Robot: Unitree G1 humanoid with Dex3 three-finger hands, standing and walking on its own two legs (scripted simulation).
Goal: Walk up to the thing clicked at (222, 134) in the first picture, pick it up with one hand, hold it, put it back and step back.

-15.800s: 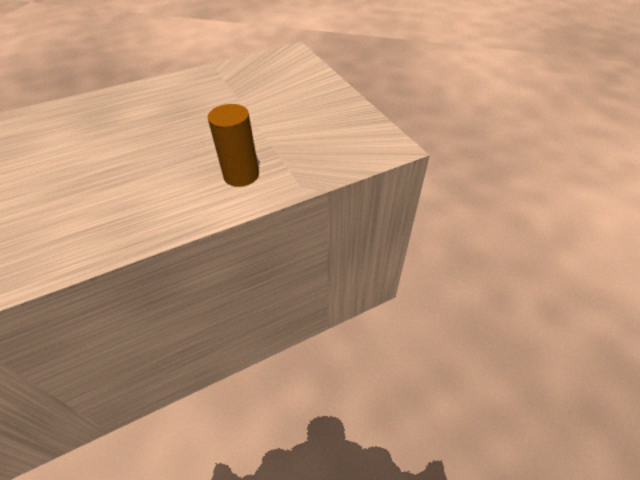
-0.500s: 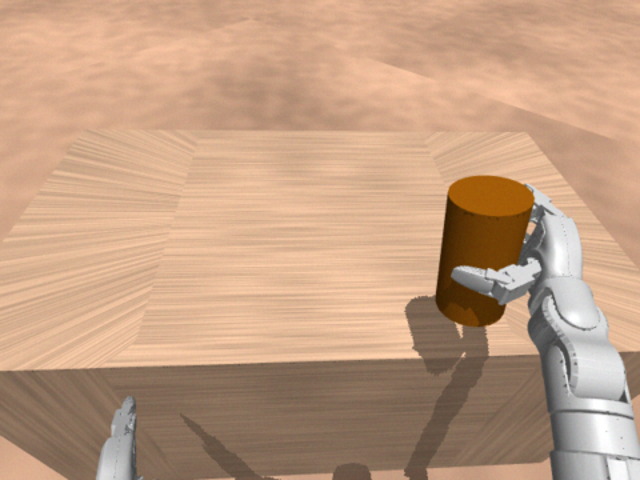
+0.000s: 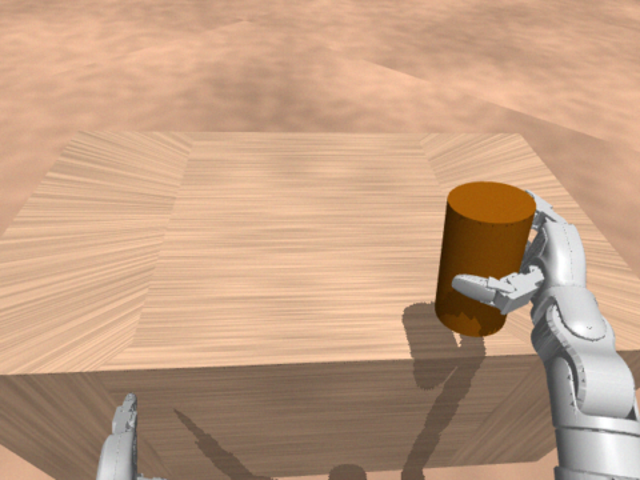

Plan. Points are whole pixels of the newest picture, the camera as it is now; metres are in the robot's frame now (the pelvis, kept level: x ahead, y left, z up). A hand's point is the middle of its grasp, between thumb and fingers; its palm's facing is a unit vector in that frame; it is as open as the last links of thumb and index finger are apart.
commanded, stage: hold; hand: right
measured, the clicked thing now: (478, 261) +0.32 -0.16 +0.15
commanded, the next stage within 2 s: crouch in 1.84 s
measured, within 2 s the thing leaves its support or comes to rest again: neither
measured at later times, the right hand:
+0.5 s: hand (491, 256) +0.32 -0.17 +0.16, palm faces +0.17 +0.98 -0.02, open 11.9 cm
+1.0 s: hand (496, 256) +0.32 -0.18 +0.16, palm faces +0.17 +0.99 -0.02, open 11.9 cm
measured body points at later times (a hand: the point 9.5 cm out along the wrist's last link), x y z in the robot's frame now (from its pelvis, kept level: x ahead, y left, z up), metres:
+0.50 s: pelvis +0.00 +0.00 +0.00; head -0.02 +0.03 +0.45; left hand +0.17 +0.26 -0.07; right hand +0.31 -0.22 +0.16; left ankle +0.04 +0.13 -0.73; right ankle -0.01 -0.14 -0.73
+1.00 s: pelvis +0.00 +0.00 +0.00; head -0.03 +0.02 +0.45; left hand +0.16 +0.26 -0.07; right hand +0.31 -0.23 +0.16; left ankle +0.04 +0.13 -0.73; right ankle -0.01 -0.14 -0.73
